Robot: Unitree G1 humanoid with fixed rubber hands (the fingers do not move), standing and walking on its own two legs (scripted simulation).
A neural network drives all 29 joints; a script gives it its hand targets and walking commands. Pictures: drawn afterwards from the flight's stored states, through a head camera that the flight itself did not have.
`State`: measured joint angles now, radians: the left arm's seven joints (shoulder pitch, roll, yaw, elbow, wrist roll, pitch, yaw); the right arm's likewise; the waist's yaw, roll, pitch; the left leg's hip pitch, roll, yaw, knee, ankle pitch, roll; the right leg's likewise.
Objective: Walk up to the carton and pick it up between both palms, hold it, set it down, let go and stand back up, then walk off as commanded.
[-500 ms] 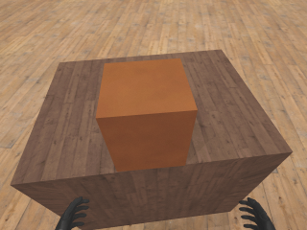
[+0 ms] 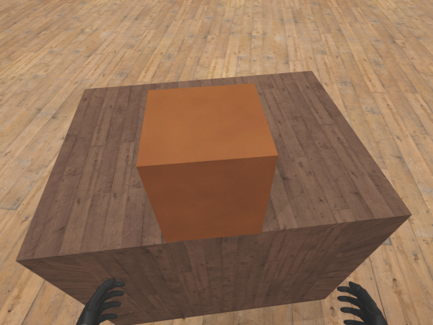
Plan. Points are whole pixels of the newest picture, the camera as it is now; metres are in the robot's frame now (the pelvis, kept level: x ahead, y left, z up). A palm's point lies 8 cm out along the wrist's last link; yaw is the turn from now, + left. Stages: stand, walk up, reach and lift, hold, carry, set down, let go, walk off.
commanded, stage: stand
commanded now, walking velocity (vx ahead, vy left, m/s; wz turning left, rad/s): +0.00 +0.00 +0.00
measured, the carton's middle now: (207, 166) +0.41 +0.04 +0.07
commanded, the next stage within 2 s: walk up in 0.68 s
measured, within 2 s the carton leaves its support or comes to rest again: neither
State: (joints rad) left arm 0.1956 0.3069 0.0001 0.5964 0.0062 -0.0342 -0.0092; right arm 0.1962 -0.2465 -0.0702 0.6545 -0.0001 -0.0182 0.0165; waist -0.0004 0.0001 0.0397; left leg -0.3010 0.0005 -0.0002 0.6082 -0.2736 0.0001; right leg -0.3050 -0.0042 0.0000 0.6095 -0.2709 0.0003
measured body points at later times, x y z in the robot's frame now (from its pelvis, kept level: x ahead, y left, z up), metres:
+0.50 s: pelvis +0.00 +0.00 +0.00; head +0.01 +0.00 +0.45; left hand +0.17 +0.26 -0.08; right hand +0.15 -0.26 -0.09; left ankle +0.03 +0.12 -0.73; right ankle +0.04 -0.12 -0.73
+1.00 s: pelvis +0.00 +0.00 +0.00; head +0.01 +0.00 +0.45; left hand +0.16 +0.27 -0.08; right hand +0.15 -0.27 -0.09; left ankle +0.03 +0.12 -0.73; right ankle +0.04 -0.12 -0.73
